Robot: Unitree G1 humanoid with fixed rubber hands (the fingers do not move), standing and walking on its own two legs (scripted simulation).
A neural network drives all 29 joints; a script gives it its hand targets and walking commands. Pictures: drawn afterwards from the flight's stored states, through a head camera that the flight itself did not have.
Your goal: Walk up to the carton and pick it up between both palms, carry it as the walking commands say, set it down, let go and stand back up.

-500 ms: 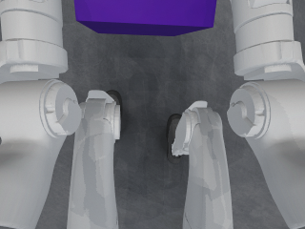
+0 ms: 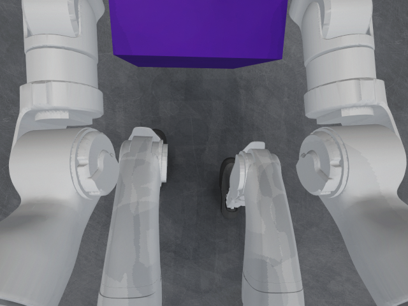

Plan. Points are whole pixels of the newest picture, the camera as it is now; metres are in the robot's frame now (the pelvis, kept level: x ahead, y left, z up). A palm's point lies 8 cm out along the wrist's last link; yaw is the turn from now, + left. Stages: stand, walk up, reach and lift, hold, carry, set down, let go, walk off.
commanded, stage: reach and lift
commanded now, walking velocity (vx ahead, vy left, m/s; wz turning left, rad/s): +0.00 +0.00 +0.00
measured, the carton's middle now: out of the picture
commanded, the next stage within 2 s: none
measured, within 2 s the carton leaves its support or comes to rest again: neither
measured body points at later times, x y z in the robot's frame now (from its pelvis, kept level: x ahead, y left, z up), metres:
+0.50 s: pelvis +0.00 +0.00 +0.06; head +0.30 +0.04 +0.39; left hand +0.54 +0.21 +0.01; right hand +0.57 -0.09 +0.02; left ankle +0.20 +0.14 -0.48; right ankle +0.13 -0.11 -0.48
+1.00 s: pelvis +0.01 +0.00 +0.12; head +0.27 +0.03 +0.47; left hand +0.52 +0.20 +0.08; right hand +0.55 -0.09 +0.09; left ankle +0.20 +0.14 -0.48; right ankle +0.13 -0.11 -0.48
